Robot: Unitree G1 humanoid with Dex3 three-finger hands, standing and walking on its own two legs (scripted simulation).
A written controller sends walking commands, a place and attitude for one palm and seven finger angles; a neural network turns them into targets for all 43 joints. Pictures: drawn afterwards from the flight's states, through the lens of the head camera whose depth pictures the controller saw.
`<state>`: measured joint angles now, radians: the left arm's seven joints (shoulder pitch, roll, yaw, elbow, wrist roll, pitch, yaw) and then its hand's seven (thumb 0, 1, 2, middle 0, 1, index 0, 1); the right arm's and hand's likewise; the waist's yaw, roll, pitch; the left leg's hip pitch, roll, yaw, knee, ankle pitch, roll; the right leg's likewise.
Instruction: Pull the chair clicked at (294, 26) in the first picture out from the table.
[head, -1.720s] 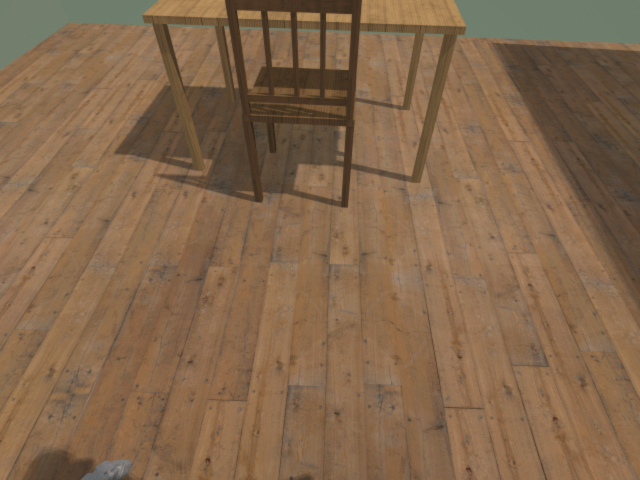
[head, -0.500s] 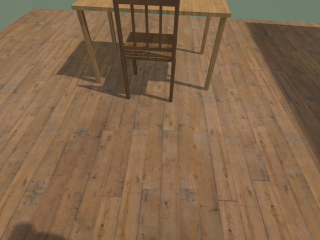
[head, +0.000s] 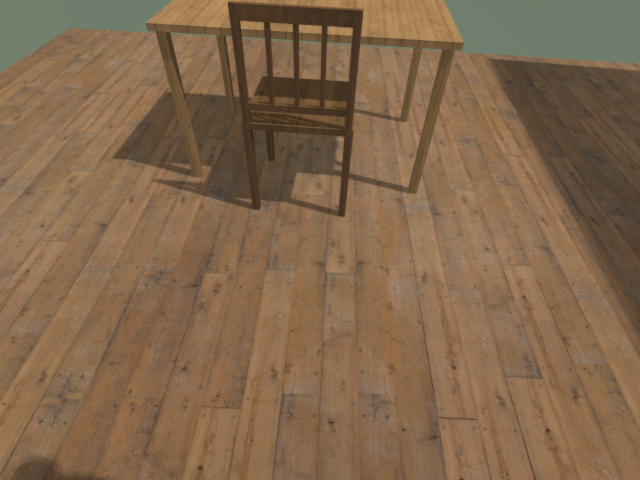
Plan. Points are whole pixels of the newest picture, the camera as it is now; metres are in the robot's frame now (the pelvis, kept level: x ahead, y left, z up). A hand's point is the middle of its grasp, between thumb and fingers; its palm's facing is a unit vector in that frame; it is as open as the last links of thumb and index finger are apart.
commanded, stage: walk to a spot facing it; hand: left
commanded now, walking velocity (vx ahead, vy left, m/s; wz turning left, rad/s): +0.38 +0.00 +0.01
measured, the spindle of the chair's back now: (296, 67) +1.40 +0.17 -0.09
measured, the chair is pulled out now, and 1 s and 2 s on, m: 0.00 0.00 0.00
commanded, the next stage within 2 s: take the last steps up to it in 1.30 s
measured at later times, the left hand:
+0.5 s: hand (224, 394) +0.29 +0.18 -0.18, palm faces -0.09 -0.98 -0.20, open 7.3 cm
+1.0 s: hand (213, 374) +0.33 +0.21 -0.20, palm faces +0.09 -0.99 -0.12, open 7.3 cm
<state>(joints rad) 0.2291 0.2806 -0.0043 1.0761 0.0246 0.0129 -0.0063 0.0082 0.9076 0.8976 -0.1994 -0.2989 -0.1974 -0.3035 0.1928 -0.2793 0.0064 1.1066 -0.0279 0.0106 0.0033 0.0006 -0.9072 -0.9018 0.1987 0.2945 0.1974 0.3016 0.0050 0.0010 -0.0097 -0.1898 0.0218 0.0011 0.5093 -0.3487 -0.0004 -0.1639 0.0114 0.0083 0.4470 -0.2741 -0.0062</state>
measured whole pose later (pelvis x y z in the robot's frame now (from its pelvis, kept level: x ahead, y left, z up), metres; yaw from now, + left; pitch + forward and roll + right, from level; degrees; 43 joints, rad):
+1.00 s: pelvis +0.39 +0.04 -0.01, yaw +1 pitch -2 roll -3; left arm 0.38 0.19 0.05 1.13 0.03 -0.02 -0.01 0.01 0.92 0.90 -0.20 -0.30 -0.20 -0.30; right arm 0.14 -0.16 -0.05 0.98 -0.03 -0.08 0.01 0.00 -0.92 -0.90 0.20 0.29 0.19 0.30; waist 0.03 -0.04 0.06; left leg -0.35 0.08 0.17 0.64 -0.27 0.08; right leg -0.25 -0.06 -0.10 0.98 -0.46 -0.01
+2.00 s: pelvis +0.77 +0.03 -0.01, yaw -2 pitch -1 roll -2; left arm 0.36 0.17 0.05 1.11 0.03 -0.04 0.00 0.01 0.92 0.90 -0.20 -0.30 -0.20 -0.30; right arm 0.20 -0.18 -0.05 1.02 -0.04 -0.04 0.02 0.00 -0.92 -0.90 0.19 0.29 0.19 0.30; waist 0.02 -0.02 0.03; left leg -0.34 0.08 0.13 0.57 -0.19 0.03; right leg -0.12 -0.07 -0.21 0.56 -0.39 0.00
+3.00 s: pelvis +0.92 +0.06 +0.01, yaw -2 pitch -1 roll -1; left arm 0.24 0.21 0.05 1.08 0.02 0.05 0.02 0.01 0.91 0.90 -0.20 -0.30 -0.20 -0.30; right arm 0.18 -0.14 -0.02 1.05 -0.03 0.01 -0.05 0.00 -0.94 -0.90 0.20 0.29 0.20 0.30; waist 0.02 -0.05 0.04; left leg -0.21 0.01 0.06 0.41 -0.20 0.04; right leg -0.33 -0.01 0.00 0.81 -0.41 0.03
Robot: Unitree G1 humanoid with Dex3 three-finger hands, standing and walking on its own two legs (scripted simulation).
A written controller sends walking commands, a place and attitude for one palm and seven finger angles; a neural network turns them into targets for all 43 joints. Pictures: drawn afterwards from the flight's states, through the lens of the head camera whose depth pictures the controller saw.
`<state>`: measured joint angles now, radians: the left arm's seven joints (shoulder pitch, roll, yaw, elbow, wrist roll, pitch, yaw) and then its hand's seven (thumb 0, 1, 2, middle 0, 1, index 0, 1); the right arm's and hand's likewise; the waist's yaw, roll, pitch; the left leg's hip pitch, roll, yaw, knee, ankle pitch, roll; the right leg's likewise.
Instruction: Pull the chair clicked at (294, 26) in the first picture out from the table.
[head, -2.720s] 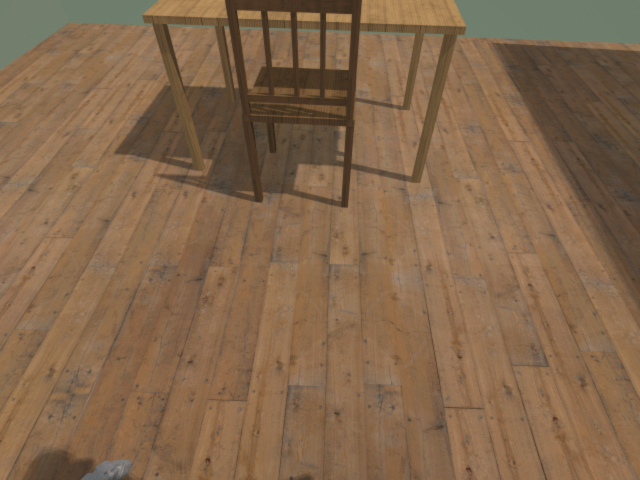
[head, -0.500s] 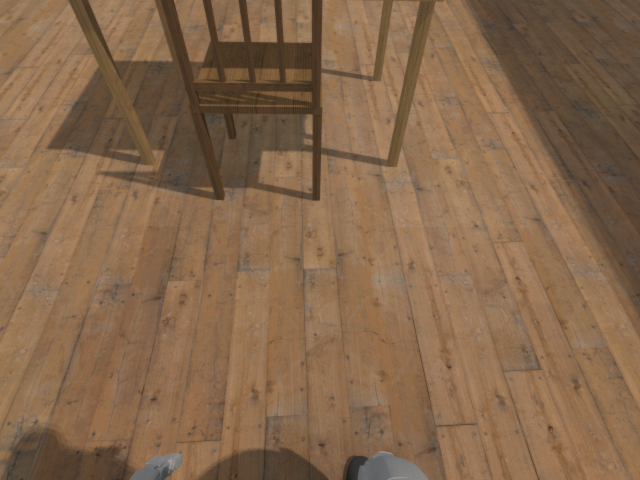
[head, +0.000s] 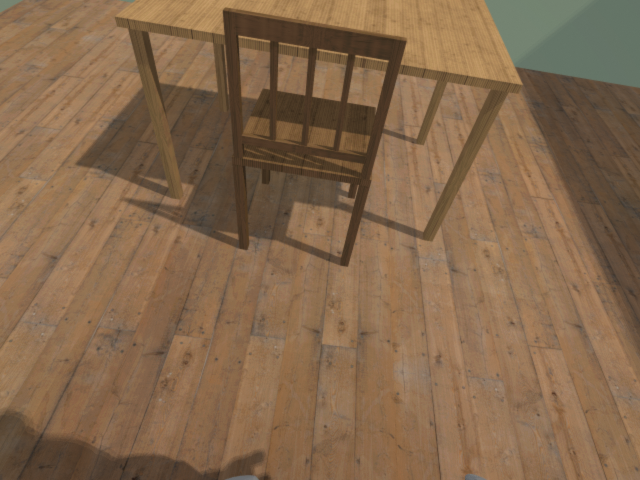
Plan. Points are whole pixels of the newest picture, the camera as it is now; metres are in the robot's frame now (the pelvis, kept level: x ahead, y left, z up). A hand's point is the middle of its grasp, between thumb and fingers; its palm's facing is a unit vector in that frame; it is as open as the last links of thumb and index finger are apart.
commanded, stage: walk to a spot facing it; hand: left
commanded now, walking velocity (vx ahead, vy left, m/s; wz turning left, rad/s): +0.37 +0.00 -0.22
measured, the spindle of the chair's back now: (308, 100) +1.02 +0.11 -0.08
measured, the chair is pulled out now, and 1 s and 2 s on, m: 0.00 0.00 0.00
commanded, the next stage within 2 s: take the last steps up to it in 0.30 s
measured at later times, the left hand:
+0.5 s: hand (249, 352) +0.34 +0.14 -0.17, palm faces -0.18 -0.96 -0.20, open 7.4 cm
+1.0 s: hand (239, 345) +0.35 +0.16 -0.18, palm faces +0.03 -0.99 -0.14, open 7.3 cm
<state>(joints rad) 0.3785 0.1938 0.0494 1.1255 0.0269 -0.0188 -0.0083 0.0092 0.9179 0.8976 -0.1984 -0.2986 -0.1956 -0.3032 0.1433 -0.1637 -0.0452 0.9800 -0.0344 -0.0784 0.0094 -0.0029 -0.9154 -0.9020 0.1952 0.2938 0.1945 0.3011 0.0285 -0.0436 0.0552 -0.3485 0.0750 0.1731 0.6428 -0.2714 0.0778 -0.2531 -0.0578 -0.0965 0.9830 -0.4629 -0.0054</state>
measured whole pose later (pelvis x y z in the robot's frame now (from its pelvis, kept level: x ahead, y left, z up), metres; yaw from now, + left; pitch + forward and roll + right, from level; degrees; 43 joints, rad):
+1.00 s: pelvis +0.38 -0.02 +0.00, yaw -3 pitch -1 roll -2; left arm 0.36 0.17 0.05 1.11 0.03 -0.04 0.00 0.01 0.92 0.90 -0.20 -0.30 -0.20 -0.30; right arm 0.20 -0.18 -0.05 1.02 -0.04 -0.04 0.02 0.00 -0.92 -0.90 0.19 0.29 0.19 0.30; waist 0.02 -0.02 0.03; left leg -0.34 0.08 0.13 0.57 -0.19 0.03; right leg -0.12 -0.07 -0.21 0.56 -0.39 0.00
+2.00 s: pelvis +0.53 +0.01 +0.02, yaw -3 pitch -1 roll -1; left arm 0.24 0.21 0.05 1.08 0.02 0.05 0.02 0.01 0.91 0.90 -0.20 -0.30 -0.20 -0.30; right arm 0.18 -0.14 -0.02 1.05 -0.03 0.01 -0.05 0.00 -0.94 -0.90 0.20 0.29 0.20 0.30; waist 0.02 -0.05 0.04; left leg -0.21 0.01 0.06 0.41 -0.20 0.04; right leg -0.33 -0.01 0.00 0.81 -0.41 0.03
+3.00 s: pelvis +0.52 -0.06 +0.01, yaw -3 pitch -1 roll +1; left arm 0.33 0.10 0.00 1.15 0.01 -0.01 0.04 0.01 0.91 0.90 -0.20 -0.30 -0.20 -0.30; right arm 0.25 -0.14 -0.01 1.16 -0.01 0.01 -0.05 0.01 -0.93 -0.90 0.20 0.29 0.20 0.30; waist 0.00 0.00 0.04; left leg -0.20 0.07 0.03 0.42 -0.19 -0.06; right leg -0.06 0.03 -0.06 0.41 -0.33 -0.05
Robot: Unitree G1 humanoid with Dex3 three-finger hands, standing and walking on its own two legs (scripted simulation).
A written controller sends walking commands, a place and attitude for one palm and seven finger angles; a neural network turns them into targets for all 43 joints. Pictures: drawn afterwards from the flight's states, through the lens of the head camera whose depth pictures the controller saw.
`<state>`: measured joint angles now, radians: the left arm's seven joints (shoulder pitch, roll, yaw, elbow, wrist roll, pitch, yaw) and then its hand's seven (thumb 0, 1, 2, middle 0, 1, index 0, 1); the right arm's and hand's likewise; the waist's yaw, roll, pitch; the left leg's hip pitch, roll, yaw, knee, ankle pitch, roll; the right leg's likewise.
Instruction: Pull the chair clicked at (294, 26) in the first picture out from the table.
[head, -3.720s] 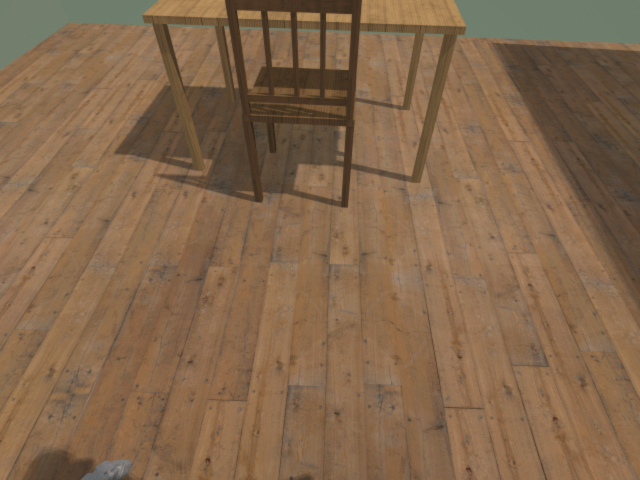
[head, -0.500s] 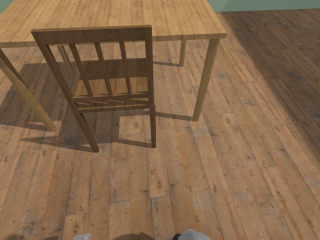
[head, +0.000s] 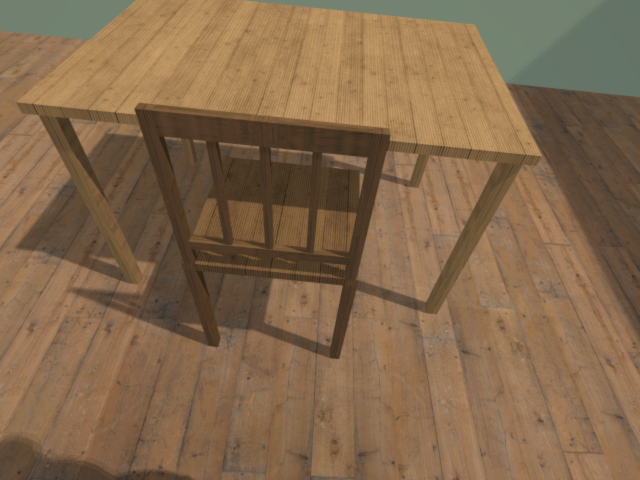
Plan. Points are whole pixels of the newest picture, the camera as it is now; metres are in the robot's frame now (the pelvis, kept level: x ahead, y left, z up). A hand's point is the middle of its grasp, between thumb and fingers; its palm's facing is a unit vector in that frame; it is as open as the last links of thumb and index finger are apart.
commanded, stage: take the last steps up to it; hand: left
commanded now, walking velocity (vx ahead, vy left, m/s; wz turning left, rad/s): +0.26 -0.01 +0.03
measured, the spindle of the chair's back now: (267, 202) +0.63 +0.16 -0.08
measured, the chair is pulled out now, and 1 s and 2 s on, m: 0.00 0.00 0.00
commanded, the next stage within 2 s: come to a stop and stand still in 0.30 s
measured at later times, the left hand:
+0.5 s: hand (221, 439) +0.20 +0.16 -0.16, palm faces +0.03 -0.97 -0.23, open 7.3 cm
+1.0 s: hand (172, 467) +0.16 +0.22 -0.17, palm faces +0.05 -0.98 -0.18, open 7.4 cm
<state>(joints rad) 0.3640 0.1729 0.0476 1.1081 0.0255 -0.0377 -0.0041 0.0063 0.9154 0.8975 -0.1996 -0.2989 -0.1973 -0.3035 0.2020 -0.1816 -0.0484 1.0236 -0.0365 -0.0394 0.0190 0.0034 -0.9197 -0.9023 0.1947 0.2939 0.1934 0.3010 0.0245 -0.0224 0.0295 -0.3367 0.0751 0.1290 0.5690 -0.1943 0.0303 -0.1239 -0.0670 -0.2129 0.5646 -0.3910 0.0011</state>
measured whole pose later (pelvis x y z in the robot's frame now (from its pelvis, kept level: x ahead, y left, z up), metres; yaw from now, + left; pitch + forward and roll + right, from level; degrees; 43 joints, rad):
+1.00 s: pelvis +0.15 +0.03 +0.02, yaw +0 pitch -1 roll -1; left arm 0.24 0.21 0.05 1.08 0.02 0.05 0.02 0.01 0.91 0.90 -0.20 -0.30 -0.20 -0.30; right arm 0.18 -0.14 -0.02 1.05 -0.03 0.01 -0.05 0.00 -0.94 -0.90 0.20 0.29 0.20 0.30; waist 0.02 -0.05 0.04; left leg -0.21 0.01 0.06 0.41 -0.20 0.04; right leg -0.33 -0.01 0.00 0.81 -0.41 0.03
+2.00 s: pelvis +0.14 -0.03 +0.01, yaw +0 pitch -1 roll +1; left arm 0.33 0.10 0.00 1.15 0.01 -0.01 0.04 0.01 0.91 0.90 -0.20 -0.30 -0.20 -0.30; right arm 0.25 -0.14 -0.01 1.16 -0.01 0.01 -0.05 0.01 -0.93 -0.90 0.20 0.29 0.20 0.30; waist 0.00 0.00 0.04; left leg -0.20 0.07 0.03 0.42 -0.19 -0.06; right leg -0.06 0.03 -0.06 0.41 -0.33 -0.05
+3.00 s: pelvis +0.14 +0.03 +0.01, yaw -2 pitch +0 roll +0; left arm 0.32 0.18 -0.02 1.08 0.02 0.00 0.04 0.01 0.91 0.90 -0.20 -0.30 -0.20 -0.30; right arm 0.26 -0.17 0.01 1.09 -0.01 -0.02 -0.02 0.00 -0.91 -0.90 0.20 0.29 0.20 0.30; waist 0.00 -0.02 0.04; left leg -0.25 -0.03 0.08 0.47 -0.22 0.06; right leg -0.12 -0.06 0.00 0.46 -0.34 0.04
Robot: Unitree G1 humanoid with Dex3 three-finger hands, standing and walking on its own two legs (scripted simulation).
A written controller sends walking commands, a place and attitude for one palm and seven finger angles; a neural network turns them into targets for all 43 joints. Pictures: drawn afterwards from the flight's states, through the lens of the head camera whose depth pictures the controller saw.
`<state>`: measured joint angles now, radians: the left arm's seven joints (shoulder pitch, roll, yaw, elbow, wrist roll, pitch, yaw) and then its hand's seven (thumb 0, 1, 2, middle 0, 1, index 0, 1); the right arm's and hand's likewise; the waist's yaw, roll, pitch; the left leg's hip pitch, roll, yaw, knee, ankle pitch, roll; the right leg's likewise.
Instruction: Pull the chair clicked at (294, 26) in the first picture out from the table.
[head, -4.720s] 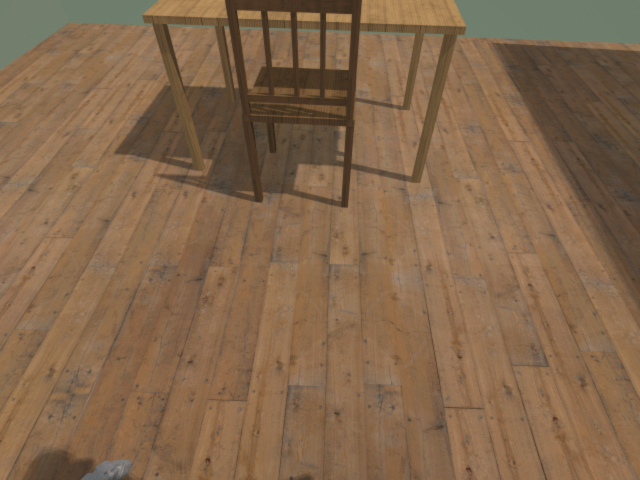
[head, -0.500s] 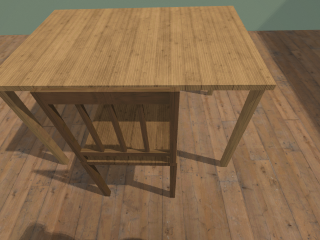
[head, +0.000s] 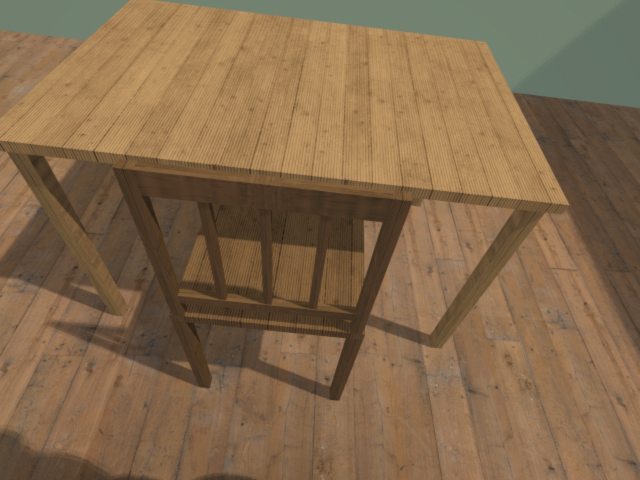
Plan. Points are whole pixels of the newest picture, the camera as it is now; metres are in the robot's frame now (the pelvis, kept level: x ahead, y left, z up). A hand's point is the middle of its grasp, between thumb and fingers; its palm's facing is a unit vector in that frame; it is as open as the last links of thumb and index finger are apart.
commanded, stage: come to a stop and stand still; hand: left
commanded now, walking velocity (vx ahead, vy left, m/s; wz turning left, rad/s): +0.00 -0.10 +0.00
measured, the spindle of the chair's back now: (267, 260) +0.48 +0.13 -0.09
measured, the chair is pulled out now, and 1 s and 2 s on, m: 0.00 0.00 0.00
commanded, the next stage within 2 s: look again from close up in 1.20 s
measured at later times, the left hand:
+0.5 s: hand out of the picture -0.04 +0.10 -0.18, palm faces +0.01 -0.98 -0.18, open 7.3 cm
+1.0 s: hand out of the picture -0.04 +0.08 -0.18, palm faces +0.06 -0.98 -0.17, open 7.4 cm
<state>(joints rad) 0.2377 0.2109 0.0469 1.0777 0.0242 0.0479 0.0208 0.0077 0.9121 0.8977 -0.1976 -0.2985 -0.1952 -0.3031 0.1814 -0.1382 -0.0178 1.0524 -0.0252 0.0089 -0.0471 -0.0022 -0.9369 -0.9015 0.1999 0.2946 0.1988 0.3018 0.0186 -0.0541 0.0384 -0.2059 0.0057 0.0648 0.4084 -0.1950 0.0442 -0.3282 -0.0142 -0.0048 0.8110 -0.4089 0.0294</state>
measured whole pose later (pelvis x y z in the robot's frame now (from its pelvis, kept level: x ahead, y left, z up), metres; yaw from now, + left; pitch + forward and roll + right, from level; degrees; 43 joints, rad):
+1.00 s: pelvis +0.00 -0.07 -0.01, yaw +0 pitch -1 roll +1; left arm 0.33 0.10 0.00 1.15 0.01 -0.01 0.04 0.01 0.91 0.90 -0.20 -0.30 -0.20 -0.30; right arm 0.25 -0.14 -0.01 1.16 -0.01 0.01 -0.05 0.01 -0.93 -0.90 0.20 0.29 0.20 0.30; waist 0.00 0.00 0.04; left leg -0.20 0.07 0.03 0.42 -0.19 -0.06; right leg -0.06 0.03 -0.06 0.41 -0.33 -0.05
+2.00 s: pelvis -0.01 +0.00 -0.01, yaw -1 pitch +0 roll +0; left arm 0.32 0.18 -0.02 1.08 0.02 0.00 0.04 0.01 0.91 0.90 -0.20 -0.30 -0.20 -0.30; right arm 0.26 -0.17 0.01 1.09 -0.01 -0.02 -0.02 0.00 -0.91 -0.90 0.20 0.29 0.20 0.30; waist 0.00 -0.02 0.04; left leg -0.25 -0.03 0.08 0.47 -0.22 0.06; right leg -0.12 -0.06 0.00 0.46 -0.34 0.04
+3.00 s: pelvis +0.03 -0.05 -0.01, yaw -2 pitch +1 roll +2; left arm 0.32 0.13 0.00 1.06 0.02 -0.01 0.05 0.01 0.91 0.90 -0.20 -0.30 -0.20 -0.30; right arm 0.20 -0.16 -0.01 1.05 -0.01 0.00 -0.04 0.00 -0.91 -0.90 0.20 0.29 0.20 0.30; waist 0.02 -0.03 0.04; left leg -0.24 0.02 0.08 0.52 -0.29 -0.01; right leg -0.11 -0.01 -0.02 0.52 -0.43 -0.02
